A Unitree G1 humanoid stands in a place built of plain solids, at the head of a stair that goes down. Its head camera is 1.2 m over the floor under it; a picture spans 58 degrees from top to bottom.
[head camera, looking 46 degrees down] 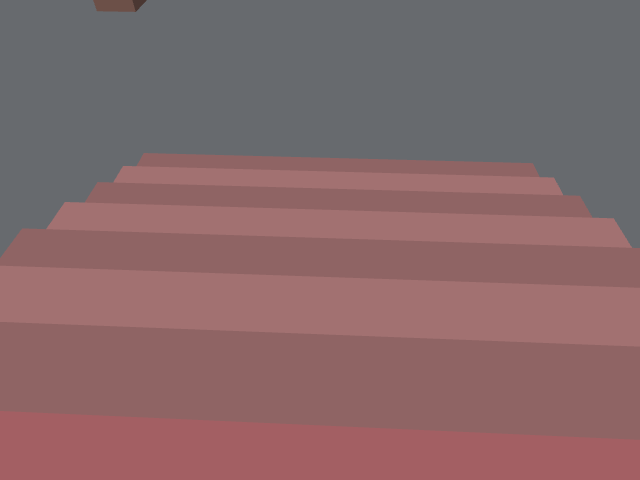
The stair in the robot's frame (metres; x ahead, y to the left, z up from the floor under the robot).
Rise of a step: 0.14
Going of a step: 0.37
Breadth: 3.31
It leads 3 degrees to the right of straight ahead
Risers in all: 8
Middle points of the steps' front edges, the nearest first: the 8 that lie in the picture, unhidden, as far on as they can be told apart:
0.46 -0.02 0.00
0.83 -0.03 -0.14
1.20 -0.05 -0.27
1.57 -0.07 -0.41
1.94 -0.08 -0.55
2.31 -0.10 -0.69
2.69 -0.12 -0.83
3.06 -0.13 -0.96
